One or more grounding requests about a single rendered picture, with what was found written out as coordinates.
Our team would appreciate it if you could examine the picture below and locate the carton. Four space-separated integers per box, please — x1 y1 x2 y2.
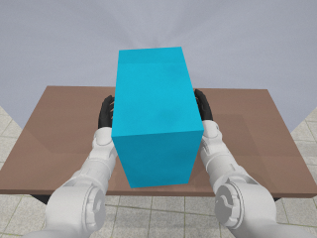
111 47 204 188

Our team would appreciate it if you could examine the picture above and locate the left robot forearm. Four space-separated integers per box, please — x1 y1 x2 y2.
45 127 118 225

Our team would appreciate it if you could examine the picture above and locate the right robot forearm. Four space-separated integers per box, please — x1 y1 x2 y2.
198 120 276 211

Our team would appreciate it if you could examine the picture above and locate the robot right hand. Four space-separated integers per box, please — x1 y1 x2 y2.
193 89 213 121

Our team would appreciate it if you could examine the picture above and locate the left robot upper arm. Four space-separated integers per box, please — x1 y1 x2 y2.
20 185 106 238

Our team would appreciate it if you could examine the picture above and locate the table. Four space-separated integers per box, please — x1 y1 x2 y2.
0 85 317 205

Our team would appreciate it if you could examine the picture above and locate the robot left hand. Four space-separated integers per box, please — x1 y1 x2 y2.
98 95 115 129

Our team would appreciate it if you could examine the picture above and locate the right robot upper arm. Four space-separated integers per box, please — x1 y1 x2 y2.
214 181 317 238

